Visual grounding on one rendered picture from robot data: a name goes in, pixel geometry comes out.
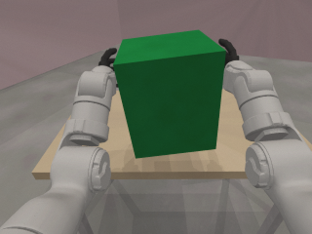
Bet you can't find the carton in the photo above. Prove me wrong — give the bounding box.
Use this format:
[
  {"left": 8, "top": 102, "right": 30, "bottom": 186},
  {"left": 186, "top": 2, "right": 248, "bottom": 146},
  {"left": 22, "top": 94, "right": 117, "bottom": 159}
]
[{"left": 113, "top": 29, "right": 226, "bottom": 159}]

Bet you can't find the right robot upper arm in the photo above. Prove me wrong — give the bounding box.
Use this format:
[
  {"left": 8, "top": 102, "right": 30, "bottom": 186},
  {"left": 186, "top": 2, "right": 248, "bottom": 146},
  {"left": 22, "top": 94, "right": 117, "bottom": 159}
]
[{"left": 245, "top": 138, "right": 312, "bottom": 234}]

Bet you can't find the robot left forearm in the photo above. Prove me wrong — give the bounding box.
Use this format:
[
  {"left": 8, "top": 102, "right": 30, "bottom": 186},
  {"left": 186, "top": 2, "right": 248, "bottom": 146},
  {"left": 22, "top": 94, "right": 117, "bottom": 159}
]
[{"left": 50, "top": 65, "right": 117, "bottom": 184}]

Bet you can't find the robot right forearm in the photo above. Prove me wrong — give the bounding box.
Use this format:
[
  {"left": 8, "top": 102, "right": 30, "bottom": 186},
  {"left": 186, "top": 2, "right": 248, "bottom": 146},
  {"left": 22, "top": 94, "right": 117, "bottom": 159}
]
[{"left": 222, "top": 60, "right": 312, "bottom": 153}]

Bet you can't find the right robot hand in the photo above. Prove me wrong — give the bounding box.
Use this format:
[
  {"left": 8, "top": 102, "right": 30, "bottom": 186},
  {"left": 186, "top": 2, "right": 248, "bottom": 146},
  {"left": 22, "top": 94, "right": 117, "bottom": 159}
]
[{"left": 218, "top": 38, "right": 239, "bottom": 68}]

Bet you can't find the table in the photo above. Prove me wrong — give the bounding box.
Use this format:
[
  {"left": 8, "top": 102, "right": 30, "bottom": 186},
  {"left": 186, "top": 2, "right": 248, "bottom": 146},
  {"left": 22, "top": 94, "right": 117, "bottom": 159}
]
[{"left": 31, "top": 89, "right": 312, "bottom": 234}]

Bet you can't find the left robot upper arm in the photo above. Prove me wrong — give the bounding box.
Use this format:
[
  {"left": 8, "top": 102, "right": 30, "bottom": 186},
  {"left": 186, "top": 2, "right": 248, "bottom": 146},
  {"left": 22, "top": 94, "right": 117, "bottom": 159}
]
[{"left": 0, "top": 145, "right": 111, "bottom": 234}]

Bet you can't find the left robot hand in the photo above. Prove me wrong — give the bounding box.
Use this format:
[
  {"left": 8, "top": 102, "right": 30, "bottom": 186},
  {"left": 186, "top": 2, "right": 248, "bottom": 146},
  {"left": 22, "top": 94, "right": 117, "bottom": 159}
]
[{"left": 98, "top": 48, "right": 118, "bottom": 88}]

